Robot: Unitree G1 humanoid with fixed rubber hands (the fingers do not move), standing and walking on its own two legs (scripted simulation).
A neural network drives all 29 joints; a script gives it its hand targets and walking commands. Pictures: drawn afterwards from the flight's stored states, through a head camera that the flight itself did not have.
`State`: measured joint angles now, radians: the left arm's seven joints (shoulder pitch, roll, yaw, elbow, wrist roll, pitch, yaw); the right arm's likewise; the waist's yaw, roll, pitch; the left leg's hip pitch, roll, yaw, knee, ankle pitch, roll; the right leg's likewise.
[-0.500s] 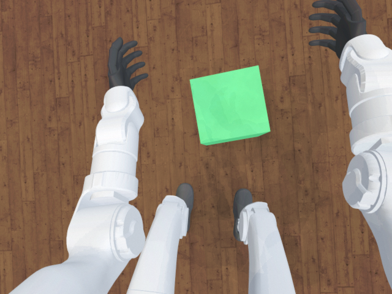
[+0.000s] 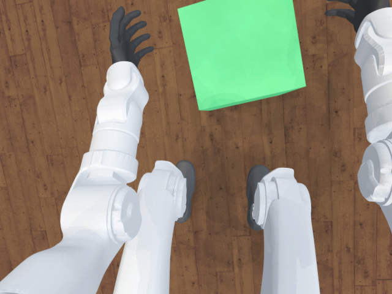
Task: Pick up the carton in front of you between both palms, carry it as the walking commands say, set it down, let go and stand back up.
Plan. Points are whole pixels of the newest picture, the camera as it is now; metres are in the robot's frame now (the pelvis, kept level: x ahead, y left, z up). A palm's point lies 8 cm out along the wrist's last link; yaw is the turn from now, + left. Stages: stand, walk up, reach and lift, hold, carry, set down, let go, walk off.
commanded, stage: reach and lift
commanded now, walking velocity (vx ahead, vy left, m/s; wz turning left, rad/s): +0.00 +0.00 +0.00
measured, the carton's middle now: (238, 60) +0.53 -0.05 -0.36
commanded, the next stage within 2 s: none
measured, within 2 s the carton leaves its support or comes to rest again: leaves its support in 1.14 s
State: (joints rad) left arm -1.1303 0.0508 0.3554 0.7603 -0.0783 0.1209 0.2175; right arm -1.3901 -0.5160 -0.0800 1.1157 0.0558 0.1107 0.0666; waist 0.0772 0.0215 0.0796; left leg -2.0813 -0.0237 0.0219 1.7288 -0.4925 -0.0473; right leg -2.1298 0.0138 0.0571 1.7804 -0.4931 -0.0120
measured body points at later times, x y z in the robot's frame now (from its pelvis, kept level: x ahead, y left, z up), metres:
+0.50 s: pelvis -0.02 +0.00 -0.12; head +0.36 -0.05 +0.11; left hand +0.53 +0.15 -0.30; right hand +0.57 -0.22 -0.31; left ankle +0.11 +0.13 -0.45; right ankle +0.09 -0.11 -0.45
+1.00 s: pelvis -0.02 +0.00 -0.11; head +0.35 -0.05 +0.12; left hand +0.54 +0.11 -0.29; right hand +0.57 -0.20 -0.29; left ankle +0.11 +0.13 -0.45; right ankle +0.09 -0.11 -0.45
